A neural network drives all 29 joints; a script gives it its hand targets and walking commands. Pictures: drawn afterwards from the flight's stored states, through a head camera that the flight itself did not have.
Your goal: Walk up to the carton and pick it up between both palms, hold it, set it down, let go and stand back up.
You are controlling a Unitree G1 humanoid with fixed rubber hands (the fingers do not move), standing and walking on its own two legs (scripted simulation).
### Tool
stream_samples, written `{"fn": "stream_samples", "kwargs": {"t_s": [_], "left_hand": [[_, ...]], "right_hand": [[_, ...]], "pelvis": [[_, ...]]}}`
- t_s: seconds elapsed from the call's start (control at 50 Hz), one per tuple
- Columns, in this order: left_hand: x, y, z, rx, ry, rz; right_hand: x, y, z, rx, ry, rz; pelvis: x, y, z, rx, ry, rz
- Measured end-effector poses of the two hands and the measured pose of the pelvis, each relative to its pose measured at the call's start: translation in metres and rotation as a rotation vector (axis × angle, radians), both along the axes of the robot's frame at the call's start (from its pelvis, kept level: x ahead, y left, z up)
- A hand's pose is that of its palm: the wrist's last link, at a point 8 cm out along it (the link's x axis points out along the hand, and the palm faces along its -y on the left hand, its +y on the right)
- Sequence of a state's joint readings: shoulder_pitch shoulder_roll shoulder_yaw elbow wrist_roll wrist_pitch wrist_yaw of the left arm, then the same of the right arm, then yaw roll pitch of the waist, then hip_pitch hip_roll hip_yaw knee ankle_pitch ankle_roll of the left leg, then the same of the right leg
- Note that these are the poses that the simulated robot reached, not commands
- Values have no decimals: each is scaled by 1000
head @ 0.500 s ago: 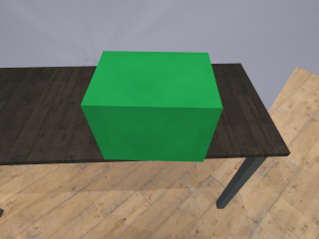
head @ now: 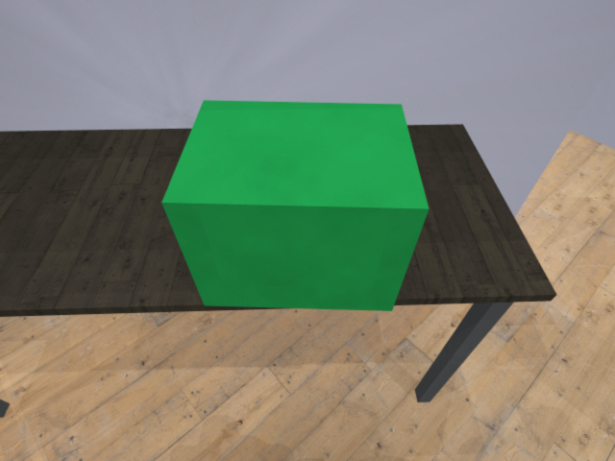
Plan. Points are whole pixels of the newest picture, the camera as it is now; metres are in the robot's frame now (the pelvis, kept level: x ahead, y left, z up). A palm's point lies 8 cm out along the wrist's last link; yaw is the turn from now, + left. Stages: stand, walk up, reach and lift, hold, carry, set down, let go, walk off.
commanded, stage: stand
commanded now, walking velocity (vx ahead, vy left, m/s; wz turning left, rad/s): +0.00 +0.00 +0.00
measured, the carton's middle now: (299, 208) +0.48 +0.02 +0.05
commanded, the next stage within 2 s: none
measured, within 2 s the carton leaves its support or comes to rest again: neither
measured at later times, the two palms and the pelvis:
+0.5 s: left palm out of the picture -0.03 +0.20 -0.15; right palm out of the picture -0.03 -0.20 -0.15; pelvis +0.00 +0.00 +0.00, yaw +0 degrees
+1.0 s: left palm out of the picture -0.04 +0.20 -0.15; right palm out of the picture -0.03 -0.20 -0.15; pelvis +0.00 +0.00 +0.00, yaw +0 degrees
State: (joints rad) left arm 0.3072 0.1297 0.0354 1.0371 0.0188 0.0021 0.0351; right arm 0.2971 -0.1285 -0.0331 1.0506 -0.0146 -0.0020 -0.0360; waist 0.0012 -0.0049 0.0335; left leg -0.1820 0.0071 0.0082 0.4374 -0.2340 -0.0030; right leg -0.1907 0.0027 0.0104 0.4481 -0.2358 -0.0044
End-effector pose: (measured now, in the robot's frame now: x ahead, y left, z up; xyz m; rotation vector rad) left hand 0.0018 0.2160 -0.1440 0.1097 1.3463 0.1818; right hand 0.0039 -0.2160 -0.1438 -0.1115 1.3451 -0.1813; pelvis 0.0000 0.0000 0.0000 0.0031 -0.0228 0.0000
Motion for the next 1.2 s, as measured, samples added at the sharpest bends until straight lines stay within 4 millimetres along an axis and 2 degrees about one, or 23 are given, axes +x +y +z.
{"fn": "stream_samples", "kwargs": {"t_s": [0.18,0.5,1.2], "left_hand": [[-17,-6,-2,-16,52,11],[-32,-16,-4,-38,99,15],[-42,-19,-5,-48,125,16]], "right_hand": [[-16,7,-1,17,52,-4],[-30,15,-3,33,95,-5],[-42,19,-4,37,124,-5]], "pelvis": [[0,0,1,-1,-2,3],[-2,0,1,-1,-3,3],[-3,2,1,-3,-1,4]]}}
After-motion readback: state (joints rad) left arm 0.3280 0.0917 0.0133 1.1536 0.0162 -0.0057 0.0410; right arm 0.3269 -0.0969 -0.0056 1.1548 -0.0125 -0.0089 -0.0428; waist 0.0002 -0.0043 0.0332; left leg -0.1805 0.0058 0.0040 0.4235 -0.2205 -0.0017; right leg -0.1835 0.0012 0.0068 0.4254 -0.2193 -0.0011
